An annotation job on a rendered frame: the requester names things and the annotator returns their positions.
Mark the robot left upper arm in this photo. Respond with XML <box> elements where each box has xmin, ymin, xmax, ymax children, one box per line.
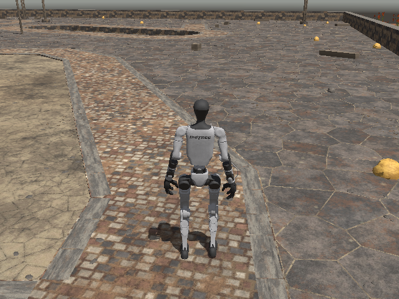
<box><xmin>172</xmin><ymin>126</ymin><xmax>188</xmax><ymax>160</ymax></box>

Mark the left robot hand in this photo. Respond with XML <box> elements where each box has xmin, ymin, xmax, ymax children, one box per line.
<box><xmin>164</xmin><ymin>178</ymin><xmax>178</xmax><ymax>195</ymax></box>

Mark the right robot hand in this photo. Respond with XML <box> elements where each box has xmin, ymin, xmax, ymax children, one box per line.
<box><xmin>222</xmin><ymin>182</ymin><xmax>236</xmax><ymax>199</ymax></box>

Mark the robot right shin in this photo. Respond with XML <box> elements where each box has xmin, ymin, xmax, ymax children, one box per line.
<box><xmin>209</xmin><ymin>205</ymin><xmax>218</xmax><ymax>248</ymax></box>

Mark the right robot thigh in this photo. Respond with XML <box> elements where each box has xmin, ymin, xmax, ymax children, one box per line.
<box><xmin>208</xmin><ymin>173</ymin><xmax>221</xmax><ymax>216</ymax></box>

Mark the right robot forearm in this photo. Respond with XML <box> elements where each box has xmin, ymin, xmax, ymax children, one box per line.
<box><xmin>223</xmin><ymin>153</ymin><xmax>235</xmax><ymax>184</ymax></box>

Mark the left robot forearm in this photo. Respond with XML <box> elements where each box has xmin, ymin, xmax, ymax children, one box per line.
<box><xmin>165</xmin><ymin>151</ymin><xmax>178</xmax><ymax>181</ymax></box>

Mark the robot right upper arm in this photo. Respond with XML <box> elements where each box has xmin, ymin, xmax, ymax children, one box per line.
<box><xmin>214</xmin><ymin>126</ymin><xmax>229</xmax><ymax>162</ymax></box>

